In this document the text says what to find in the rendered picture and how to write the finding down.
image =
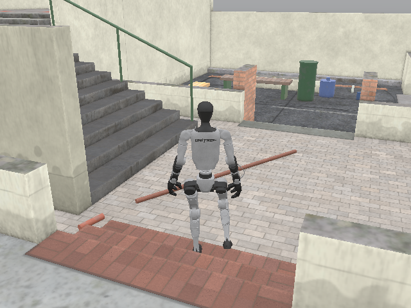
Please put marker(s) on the left robot forearm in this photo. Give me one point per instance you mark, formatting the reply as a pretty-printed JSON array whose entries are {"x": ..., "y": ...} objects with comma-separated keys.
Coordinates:
[{"x": 175, "y": 172}]

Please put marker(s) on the robot torso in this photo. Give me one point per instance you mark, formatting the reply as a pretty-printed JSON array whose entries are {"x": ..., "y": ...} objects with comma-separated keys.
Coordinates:
[{"x": 205, "y": 148}]

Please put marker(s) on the robot right upper arm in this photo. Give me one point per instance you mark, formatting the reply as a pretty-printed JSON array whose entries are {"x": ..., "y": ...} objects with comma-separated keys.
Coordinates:
[{"x": 228, "y": 146}]

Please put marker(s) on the left robot hand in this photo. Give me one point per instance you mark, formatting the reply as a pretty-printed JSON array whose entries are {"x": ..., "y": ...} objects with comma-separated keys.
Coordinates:
[{"x": 171, "y": 186}]

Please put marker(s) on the right robot forearm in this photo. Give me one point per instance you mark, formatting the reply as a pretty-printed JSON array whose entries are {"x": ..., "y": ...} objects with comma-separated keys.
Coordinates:
[{"x": 234, "y": 172}]

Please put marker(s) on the right robot shin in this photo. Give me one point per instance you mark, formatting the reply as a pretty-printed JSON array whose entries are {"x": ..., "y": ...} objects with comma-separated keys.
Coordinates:
[{"x": 225, "y": 219}]

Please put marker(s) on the robot left upper arm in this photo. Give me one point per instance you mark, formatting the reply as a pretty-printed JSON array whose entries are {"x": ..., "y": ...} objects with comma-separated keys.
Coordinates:
[{"x": 182, "y": 146}]

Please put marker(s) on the right robot hand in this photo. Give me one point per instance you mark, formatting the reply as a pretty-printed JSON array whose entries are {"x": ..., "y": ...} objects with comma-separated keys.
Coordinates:
[{"x": 237, "y": 187}]

